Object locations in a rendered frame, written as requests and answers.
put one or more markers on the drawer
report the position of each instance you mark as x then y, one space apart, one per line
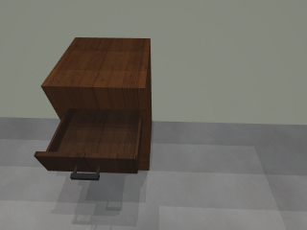
92 137

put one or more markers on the handle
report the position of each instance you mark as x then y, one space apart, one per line
85 176

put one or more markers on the cabinet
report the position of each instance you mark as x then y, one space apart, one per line
106 73

